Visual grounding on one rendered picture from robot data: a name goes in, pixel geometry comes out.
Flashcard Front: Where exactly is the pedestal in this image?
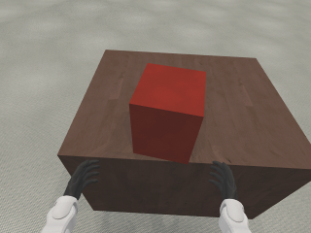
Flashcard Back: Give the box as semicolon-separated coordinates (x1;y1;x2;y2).
57;50;311;219

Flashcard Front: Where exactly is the carton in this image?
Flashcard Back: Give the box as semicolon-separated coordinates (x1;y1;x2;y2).
129;63;206;165

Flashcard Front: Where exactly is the robot left hand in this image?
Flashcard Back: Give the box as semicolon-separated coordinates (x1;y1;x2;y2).
63;159;101;200

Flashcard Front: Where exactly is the robot right forearm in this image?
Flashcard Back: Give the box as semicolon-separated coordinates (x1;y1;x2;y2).
218;199;252;233

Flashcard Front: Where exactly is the robot left forearm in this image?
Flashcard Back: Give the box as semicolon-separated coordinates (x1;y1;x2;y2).
40;195;79;233

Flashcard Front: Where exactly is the robot right hand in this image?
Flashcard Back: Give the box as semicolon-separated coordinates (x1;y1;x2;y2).
208;160;238;201

